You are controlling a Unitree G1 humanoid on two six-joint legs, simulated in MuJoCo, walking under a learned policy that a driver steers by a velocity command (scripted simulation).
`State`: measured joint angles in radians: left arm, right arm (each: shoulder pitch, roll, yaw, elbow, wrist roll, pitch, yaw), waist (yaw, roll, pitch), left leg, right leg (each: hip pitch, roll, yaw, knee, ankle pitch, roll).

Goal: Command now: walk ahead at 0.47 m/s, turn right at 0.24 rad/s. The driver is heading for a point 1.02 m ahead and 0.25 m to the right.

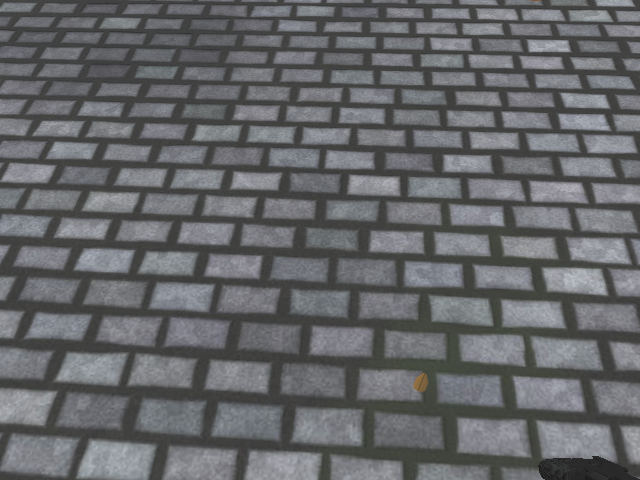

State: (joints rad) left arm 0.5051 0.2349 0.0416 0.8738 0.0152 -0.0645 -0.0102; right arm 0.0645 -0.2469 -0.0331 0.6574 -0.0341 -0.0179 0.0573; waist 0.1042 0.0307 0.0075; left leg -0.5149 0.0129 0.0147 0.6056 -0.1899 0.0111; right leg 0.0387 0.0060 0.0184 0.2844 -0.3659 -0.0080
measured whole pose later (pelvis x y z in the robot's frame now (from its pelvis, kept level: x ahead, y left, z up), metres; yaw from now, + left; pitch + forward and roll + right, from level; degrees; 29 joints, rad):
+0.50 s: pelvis +0.25 -0.01 -0.01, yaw -16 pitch +2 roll +1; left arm 0.04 0.24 0.04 0.71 0.04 0.00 -0.08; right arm 0.42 -0.24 -0.04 0.89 -0.02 -0.08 -0.02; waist -0.06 -0.01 0.05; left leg 0.12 0.01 0.27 0.27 -0.40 -0.01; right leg -0.60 -0.03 -0.10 0.65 -0.11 -0.11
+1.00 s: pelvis +0.52 -0.13 +0.00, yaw -28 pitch +1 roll -1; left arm 0.42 0.26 0.05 0.86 0.02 -0.07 0.00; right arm 0.10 -0.25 -0.02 0.73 -0.03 -0.02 0.04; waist 0.07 0.05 0.04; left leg -0.63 0.08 0.04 0.65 0.00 0.01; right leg 0.07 0.15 0.09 0.20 -0.29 -0.12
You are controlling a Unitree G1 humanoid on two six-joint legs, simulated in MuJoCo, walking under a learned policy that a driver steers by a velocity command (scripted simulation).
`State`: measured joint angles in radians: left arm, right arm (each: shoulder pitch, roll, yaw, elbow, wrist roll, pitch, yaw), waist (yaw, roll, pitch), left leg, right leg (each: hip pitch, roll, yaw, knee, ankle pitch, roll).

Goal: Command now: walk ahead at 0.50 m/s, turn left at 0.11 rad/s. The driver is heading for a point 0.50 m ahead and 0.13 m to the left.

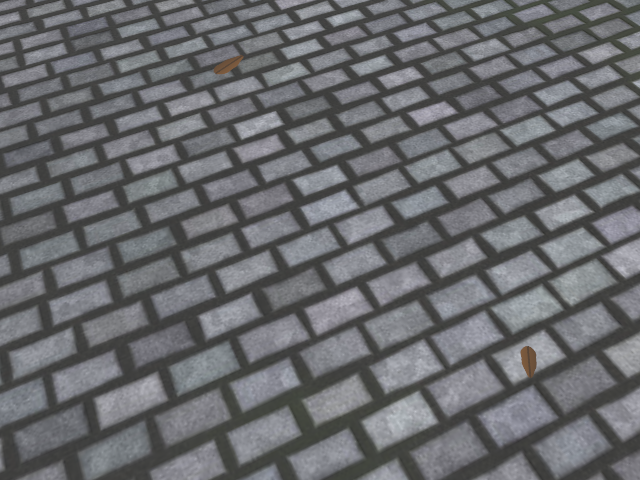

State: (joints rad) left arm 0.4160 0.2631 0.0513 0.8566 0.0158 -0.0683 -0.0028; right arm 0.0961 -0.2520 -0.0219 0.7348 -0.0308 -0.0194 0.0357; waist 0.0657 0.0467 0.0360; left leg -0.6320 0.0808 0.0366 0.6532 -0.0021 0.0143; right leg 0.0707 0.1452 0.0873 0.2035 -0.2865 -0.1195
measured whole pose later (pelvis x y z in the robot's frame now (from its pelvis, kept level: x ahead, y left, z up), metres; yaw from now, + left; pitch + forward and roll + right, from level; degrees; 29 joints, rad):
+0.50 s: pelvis +0.29 +0.05 +0.01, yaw +14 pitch +2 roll +1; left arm 0.06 0.26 0.00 0.72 0.04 -0.04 -0.02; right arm 0.43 -0.26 -0.06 0.87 0.00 -0.04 0.01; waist -0.08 -0.04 0.04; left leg -0.06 -0.15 -0.15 0.30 -0.25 0.11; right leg -0.63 -0.07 0.06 0.69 -0.05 0.05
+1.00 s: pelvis +0.43 +0.05 +0.00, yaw +20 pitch -1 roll -1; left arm 0.27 0.21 0.00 0.89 0.02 -0.02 0.01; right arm 0.22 -0.23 -0.02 0.90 -0.03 0.04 -0.02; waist 0.02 0.03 0.02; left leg -0.24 0.00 -0.05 0.51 -0.26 0.01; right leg -0.30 0.05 -0.05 0.46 -0.15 -0.05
